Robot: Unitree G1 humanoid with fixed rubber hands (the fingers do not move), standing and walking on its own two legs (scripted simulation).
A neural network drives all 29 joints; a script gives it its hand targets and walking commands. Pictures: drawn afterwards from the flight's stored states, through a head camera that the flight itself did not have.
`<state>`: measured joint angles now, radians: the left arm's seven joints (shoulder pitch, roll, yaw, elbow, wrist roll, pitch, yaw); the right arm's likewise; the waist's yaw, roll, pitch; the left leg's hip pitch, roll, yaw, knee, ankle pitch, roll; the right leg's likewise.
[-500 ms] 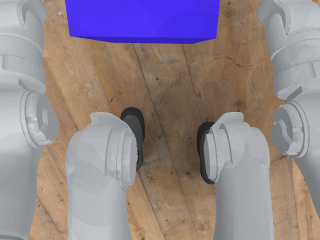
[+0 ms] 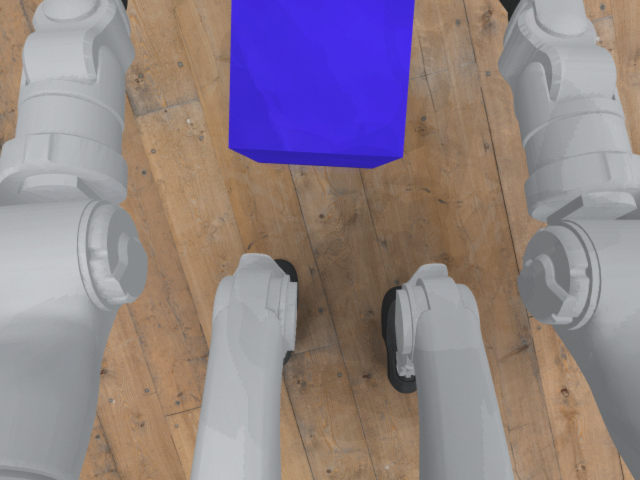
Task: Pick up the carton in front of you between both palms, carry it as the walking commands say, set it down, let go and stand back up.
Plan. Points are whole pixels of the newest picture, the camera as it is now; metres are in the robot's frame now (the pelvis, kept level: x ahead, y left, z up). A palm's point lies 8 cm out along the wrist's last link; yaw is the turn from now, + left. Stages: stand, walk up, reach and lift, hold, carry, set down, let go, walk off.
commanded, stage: set down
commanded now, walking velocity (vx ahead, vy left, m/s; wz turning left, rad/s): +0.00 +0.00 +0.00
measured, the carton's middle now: (319, 92) +0.54 +0.07 -0.34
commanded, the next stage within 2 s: let go in 0.52 s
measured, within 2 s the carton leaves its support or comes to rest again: neither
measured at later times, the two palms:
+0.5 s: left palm out of the picture +0.55 +0.28 +0.05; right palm out of the picture +0.57 -0.12 +0.05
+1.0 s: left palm out of the picture +0.42 +0.28 +0.15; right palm out of the picture +0.45 -0.16 +0.15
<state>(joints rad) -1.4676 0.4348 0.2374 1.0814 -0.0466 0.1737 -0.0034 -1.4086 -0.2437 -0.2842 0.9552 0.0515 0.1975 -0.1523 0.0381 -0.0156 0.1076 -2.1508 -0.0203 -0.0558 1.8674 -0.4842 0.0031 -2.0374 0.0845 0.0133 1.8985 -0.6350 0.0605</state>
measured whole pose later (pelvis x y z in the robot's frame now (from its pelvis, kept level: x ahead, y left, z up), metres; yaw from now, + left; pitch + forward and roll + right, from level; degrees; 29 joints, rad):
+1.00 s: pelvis +0.07 +0.00 +0.26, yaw +4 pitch +34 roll -1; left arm -0.53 0.26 0.25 0.65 0.08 0.09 -0.10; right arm -0.49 -0.14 -0.19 0.58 -0.08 0.11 -0.02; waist 0.02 -0.02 -0.05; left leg -1.14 -0.02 -0.03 0.78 -0.23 0.01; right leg -1.07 0.03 0.06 0.81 -0.33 0.03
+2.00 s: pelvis +0.13 +0.00 +0.31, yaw +3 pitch -3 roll +1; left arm 0.23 0.24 0.04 0.44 0.02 0.13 -0.03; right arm 0.21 -0.22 -0.03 0.49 -0.01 0.10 0.04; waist 0.01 -0.02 0.07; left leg -0.15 -0.03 -0.01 0.46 -0.26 0.01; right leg -0.08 0.00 0.09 0.46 -0.34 0.01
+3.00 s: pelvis +0.11 +0.00 +0.31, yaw +4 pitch -2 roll +0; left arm 0.20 0.36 0.03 0.83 0.03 0.00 0.02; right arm 0.14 -0.35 -0.03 0.91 -0.03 -0.01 -0.02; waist -0.01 -0.01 0.02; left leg -0.19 -0.01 -0.02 0.45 -0.24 0.01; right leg -0.09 0.02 0.08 0.42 -0.30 0.01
